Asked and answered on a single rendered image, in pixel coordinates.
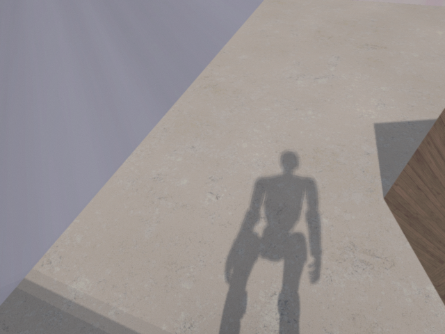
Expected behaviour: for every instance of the pedestal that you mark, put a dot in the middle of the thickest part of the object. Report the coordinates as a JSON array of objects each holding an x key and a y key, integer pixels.
[{"x": 417, "y": 201}]

